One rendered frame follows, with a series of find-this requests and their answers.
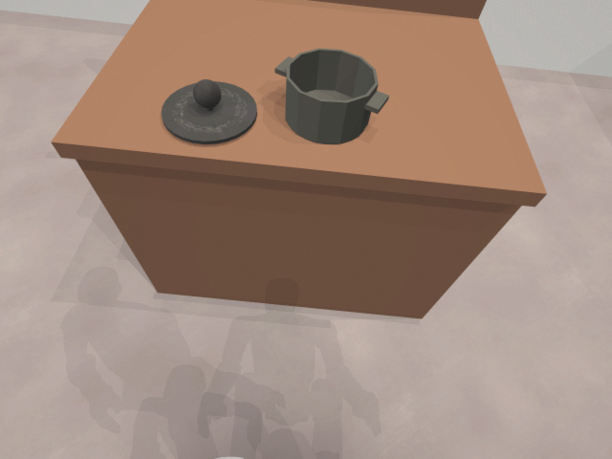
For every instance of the knob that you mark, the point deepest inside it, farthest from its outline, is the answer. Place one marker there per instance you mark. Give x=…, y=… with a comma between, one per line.
x=207, y=93

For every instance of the pot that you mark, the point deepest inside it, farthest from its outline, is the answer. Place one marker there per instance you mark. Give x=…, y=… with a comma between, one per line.
x=330, y=95

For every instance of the table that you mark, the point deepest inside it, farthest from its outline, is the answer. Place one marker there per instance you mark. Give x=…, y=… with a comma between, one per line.
x=383, y=224

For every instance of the lid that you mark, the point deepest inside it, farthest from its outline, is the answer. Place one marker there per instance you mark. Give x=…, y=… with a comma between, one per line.
x=232, y=117

